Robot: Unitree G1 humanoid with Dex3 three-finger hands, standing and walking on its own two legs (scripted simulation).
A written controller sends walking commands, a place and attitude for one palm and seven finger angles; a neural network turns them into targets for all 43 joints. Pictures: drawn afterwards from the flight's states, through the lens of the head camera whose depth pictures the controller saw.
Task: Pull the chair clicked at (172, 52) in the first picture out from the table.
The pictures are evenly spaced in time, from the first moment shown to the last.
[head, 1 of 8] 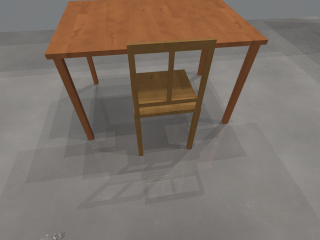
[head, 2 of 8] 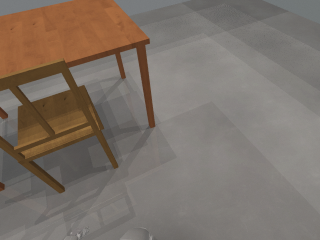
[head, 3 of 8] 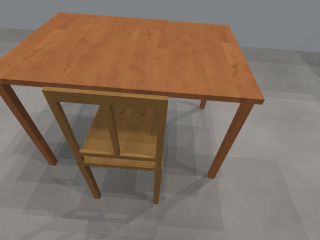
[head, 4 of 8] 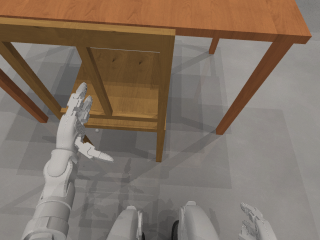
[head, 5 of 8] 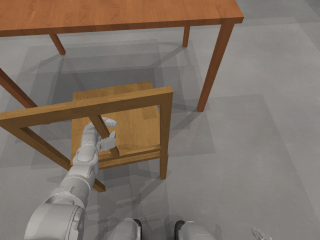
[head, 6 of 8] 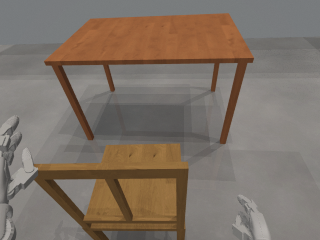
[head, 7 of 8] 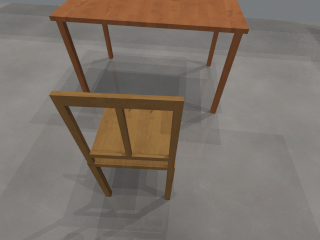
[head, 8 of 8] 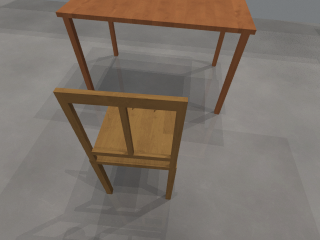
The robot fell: no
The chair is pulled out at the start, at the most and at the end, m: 0.00 0.59 0.59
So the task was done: yes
